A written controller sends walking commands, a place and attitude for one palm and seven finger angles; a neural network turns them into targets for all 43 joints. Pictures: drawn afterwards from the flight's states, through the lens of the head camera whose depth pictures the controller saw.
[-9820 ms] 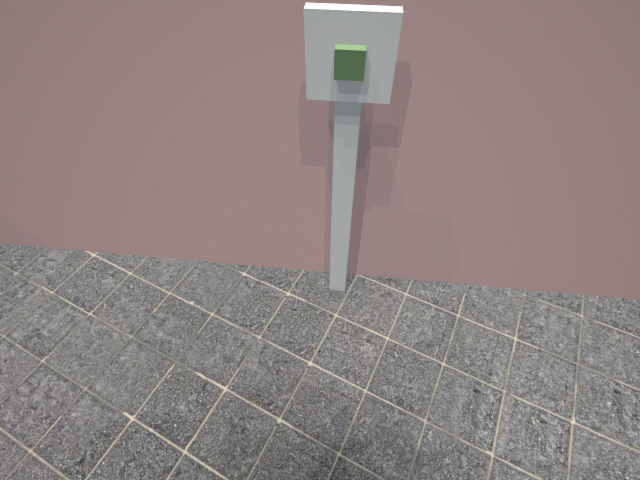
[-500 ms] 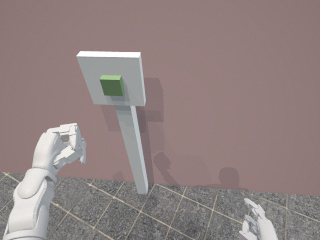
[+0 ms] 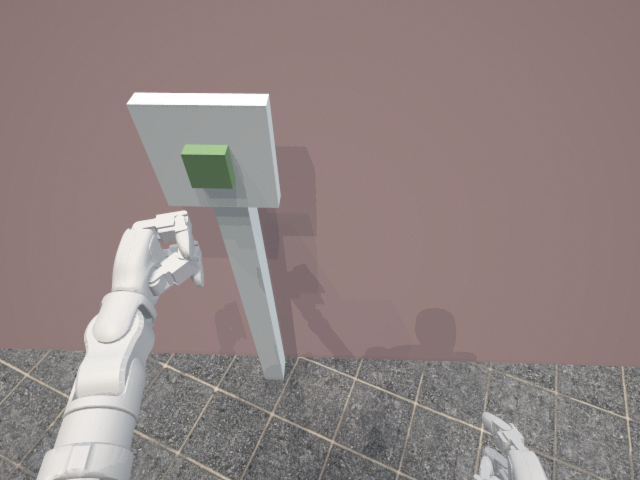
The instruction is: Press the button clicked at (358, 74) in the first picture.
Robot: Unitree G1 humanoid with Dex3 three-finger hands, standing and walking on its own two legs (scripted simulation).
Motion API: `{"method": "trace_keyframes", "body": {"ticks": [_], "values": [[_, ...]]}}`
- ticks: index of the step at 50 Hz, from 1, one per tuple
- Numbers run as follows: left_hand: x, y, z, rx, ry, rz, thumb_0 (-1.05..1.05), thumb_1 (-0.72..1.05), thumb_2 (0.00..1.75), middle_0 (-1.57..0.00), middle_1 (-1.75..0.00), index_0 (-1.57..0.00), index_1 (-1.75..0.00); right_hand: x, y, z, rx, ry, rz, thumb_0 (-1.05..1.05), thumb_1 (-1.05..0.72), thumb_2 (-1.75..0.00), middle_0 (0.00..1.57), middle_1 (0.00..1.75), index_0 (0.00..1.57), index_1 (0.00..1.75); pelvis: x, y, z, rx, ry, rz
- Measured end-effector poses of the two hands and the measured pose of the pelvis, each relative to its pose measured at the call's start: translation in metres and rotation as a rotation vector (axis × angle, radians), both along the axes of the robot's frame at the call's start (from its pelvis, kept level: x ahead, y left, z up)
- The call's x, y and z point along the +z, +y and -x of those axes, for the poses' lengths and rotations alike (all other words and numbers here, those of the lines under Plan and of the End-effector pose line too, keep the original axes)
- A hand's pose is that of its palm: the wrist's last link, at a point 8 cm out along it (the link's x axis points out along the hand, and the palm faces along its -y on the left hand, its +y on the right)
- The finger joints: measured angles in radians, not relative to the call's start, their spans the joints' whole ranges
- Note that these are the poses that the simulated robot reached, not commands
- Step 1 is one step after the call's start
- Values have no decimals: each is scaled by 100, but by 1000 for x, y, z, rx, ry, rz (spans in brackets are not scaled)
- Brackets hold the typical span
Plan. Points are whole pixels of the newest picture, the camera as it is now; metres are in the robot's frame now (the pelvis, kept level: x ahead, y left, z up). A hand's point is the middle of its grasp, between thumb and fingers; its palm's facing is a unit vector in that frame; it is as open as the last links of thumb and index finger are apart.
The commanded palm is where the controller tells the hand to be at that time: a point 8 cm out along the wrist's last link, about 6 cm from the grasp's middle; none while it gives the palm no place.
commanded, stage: aim a knuckle at the button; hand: left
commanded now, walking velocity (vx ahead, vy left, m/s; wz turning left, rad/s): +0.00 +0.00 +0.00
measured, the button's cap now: (210, 165) +0.50 +0.18 +0.13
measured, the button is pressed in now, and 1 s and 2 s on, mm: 0 0 0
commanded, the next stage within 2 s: press the button with the knuckle in 1.80 s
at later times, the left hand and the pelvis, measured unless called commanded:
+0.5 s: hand (223, 211) +0.43 +0.16 +0.11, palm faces +0.03 -1.00 +0.00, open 3.1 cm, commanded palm +0.39 +0.21 +0.10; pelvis +0.00 +0.00 -0.01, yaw -1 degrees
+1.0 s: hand (217, 218) +0.41 +0.16 +0.11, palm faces +0.03 -1.00 +0.00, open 3.1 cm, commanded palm +0.39 +0.21 +0.10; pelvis -0.01 +0.00 -0.01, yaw -1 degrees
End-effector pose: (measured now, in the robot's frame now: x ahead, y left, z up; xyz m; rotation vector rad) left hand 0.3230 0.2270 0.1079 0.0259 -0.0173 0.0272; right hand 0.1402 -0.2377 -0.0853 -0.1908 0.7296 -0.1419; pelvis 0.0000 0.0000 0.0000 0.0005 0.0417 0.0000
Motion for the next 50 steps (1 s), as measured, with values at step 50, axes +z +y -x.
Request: {"method": "trace_keyframes", "body": {"ticks": [50], "values": [[-1,-14,-69,0,-29,27,2,90,90,-130,-150,-130,-150,-22,-14,61,-89,216,5,1,-91,-90,21,30,20,30,-8,3,11,-12,71,10]]}}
